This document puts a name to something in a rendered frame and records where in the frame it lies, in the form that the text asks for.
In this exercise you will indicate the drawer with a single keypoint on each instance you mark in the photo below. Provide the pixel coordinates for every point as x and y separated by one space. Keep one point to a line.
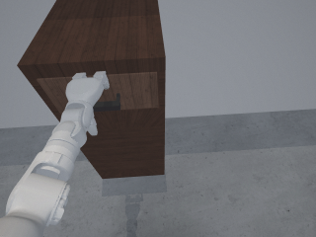
137 90

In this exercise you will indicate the left robot upper arm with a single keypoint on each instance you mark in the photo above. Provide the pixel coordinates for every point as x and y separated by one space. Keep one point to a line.
40 202

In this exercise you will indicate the cabinet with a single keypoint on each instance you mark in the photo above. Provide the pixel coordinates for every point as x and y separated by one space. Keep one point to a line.
119 37

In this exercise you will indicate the robot left forearm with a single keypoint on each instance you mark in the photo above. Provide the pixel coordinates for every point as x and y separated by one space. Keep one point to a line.
57 158

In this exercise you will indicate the left robot hand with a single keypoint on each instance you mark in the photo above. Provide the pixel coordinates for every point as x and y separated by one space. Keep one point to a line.
88 89

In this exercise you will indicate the handle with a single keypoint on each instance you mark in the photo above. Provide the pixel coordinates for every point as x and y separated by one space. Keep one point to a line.
108 106

